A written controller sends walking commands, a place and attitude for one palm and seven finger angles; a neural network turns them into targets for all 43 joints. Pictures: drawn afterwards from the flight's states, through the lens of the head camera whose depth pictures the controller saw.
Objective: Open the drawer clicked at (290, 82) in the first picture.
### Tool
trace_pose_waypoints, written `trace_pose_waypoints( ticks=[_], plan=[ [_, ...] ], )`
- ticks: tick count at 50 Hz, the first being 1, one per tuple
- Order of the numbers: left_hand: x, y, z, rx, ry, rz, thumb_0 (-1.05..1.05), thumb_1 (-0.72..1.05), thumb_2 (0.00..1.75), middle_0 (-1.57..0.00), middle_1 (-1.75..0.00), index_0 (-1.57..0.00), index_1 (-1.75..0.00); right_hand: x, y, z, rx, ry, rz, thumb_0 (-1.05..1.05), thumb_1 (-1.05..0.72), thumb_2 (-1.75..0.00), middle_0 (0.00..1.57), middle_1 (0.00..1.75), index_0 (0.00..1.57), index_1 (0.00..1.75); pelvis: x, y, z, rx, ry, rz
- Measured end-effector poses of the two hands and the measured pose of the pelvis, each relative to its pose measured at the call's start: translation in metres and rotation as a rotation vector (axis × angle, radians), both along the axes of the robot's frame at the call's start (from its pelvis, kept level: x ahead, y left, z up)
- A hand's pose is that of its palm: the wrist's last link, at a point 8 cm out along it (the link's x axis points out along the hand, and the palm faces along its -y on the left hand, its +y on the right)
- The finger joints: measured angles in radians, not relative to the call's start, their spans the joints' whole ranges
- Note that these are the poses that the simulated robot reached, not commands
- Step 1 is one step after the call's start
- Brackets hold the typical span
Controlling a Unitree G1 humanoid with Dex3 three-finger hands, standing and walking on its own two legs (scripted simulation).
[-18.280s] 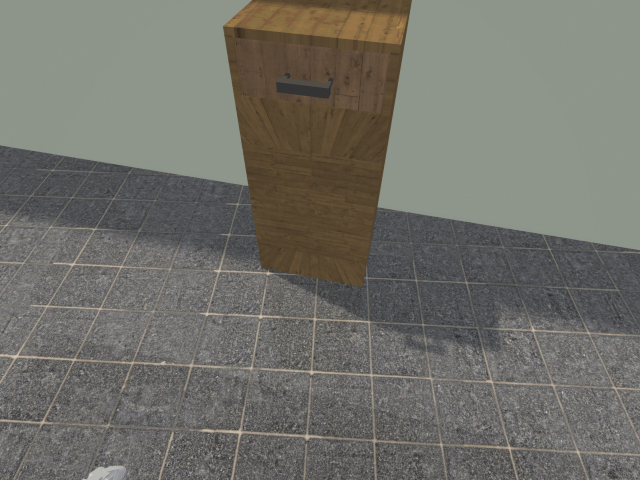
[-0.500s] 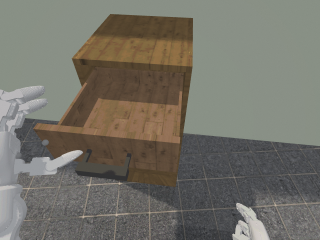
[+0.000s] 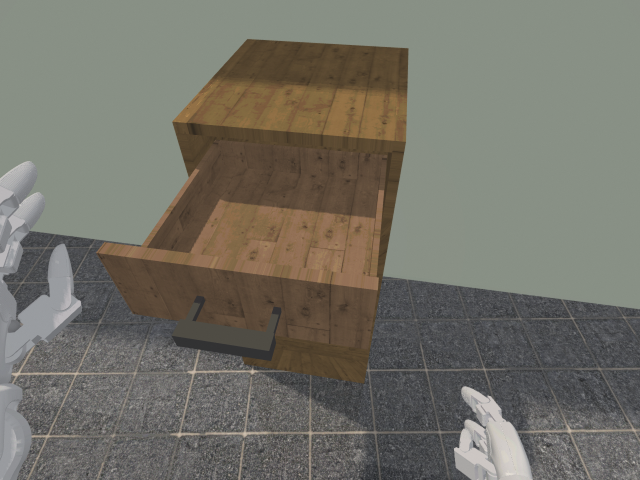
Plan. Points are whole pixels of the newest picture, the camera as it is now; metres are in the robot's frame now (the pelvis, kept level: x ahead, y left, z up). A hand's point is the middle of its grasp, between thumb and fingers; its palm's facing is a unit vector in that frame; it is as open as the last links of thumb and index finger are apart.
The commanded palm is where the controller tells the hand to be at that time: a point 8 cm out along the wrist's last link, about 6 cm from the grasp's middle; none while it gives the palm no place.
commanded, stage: draw the hand back to the body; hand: left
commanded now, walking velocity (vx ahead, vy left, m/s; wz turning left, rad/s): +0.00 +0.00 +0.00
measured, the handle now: (230, 324) +0.29 +0.17 +0.04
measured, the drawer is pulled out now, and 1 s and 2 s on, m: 0.30 0.30 0.30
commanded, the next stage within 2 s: step back with the hand held close in 0.08 s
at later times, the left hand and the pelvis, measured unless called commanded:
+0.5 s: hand (73, 325) +0.17 +0.23 +0.21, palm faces +0.37 -0.76 -0.54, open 7.4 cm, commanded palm +0.10 +0.29 +0.23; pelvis -0.03 +0.01 -0.01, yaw -1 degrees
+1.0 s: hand out of the picture +0.10 +0.25 +0.22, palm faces +0.53 -0.75 -0.40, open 7.4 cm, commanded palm +0.03 +0.29 +0.23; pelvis -0.10 +0.01 -0.02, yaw +1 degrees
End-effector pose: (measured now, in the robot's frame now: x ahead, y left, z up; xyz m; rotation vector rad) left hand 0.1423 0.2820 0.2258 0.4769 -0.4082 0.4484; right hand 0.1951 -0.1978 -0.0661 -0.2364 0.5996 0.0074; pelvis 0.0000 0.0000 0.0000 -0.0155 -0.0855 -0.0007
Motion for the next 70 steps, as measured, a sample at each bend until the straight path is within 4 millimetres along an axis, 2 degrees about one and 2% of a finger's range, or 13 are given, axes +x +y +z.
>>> trace_pose_waypoints(
  ticks=[7,14,19,24,32,40,48,55,59,64,67,70],
  plan=[
    [-0.004,-0.005,0.003,0.008,-0.009,-0.005,0.01,0.86,0.88,-0.21,-0.33,-0.21,-0.32,-0.009,-0.006,-0.002,0.001,0.008,-0.011,0.01,-0.9,-0.9,0.2,0.3,0.2,0.3,-0.004,-0.005,0.0,0.001,-0.007,-0.001],
    [-0.005,-0.008,0.005,0.062,0.006,-0.019,0.01,0.88,0.89,-0.21,-0.31,-0.21,-0.31,-0.022,-0.022,-0.004,-0.004,0.031,-0.053,0.01,-0.9,-0.9,0.2,0.3,0.2,0.3,-0.011,-0.008,-0.001,-0.006,0.039,0.004],
    [-0.003,-0.013,0.003,0.124,0.053,-0.074,0.01,0.89,0.89,-0.21,-0.31,-0.21,-0.3,-0.037,-0.038,-0.007,-0.035,0.063,-0.118,0.01,-0.9,-0.9,0.2,0.3,0.2,0.3,-0.02,-0.002,-0.002,-0.004,0.092,0.001],
    [-0.01,-0.01,0.002,0.185,0.099,-0.111,0.01,0.88,0.89,-0.21,-0.31,-0.21,-0.3,-0.055,-0.046,-0.01,-0.055,0.087,-0.179,0.01,-0.9,-0.9,0.2,0.3,0.2,0.3,-0.03,0.005,-0.005,0.006,0.107,-0.007],
    [-0.036,0.001,0.002,0.218,0.07,-0.086,0.01,0.88,0.89,-0.21,-0.31,-0.21,-0.3,-0.083,-0.037,-0.013,-0.058,0.083,-0.184,0.01,-0.9,-0.9,0.2,0.3,0.2,0.3,-0.054,0.011,-0.01,0.014,0.105,-0.011],
    [-0.067,0.003,-0.003,0.185,-0.029,-0.052,0.01,0.88,0.89,-0.21,-0.31,-0.21,-0.3,-0.11,-0.025,-0.017,-0.081,0.074,-0.142,0.01,-0.9,-0.9,0.2,0.3,0.2,0.3,-0.079,0.012,-0.017,0.006,0.106,-0.004],
    [-0.082,0.009,-0.003,0.155,-0.129,-0.033,0.01,0.88,0.89,-0.21,-0.31,-0.21,-0.3,-0.143,-0.025,-0.021,-0.117,0.101,-0.168,0.01,-0.9,-0.9,0.2,0.3,0.2,0.3,-0.095,0.014,-0.021,-0.012,0.102,0.008],
    [-0.101,-0.002,0.002,0.185,-0.166,-0.06,0.01,0.89,0.9,-0.21,-0.31,-0.21,-0.3,-0.159,-0.029,-0.026,-0.073,0.085,-0.15,0.01,-0.9,-0.9,0.2,0.3,0.2,0.3,-0.111,0.003,-0.025,-0.005,0.094,0.009],
    [-0.112,-0.003,0.005,0.178,-0.16,-0.096,0.01,0.88,0.89,-0.21,-0.31,-0.21,-0.3,-0.169,-0.031,-0.021,-0.072,0.108,-0.146,0.01,-0.9,-0.9,0.2,0.3,0.2,0.3,-0.124,0.006,-0.019,0.01,0.092,0.016],
    [-0.132,0.011,0.001,0.208,-0.138,-0.101,0.01,0.88,0.89,-0.21,-0.31,-0.21,-0.3,-0.178,-0.029,-0.013,-0.114,0.084,-0.138,0.01,-0.9,-0.9,0.2,0.3,0.2,0.3,-0.147,0.015,-0.022,-0.003,0.107,0.034],
    [-0.147,0.017,-0.001,0.194,-0.106,-0.085,0.01,0.88,0.89,-0.21,-0.31,-0.21,-0.3,-0.187,-0.023,-0.008,-0.103,0.069,-0.132,0.01,-0.9,-0.9,0.2,0.3,0.2,0.3,-0.161,0.014,-0.017,-0.01,0.102,0.019],
    [-0.165,0.013,0.0,0.15,-0.092,-0.076,0.01,0.88,0.89,-0.21,-0.31,-0.21,-0.3,-0.199,-0.016,-0.003,-0.075,0.051,-0.107,0.01,-0.9,-0.9,0.2,0.3,0.2,0.3,-0.175,0.01,-0.012,-0.026,0.099,-0.002]
  ],
)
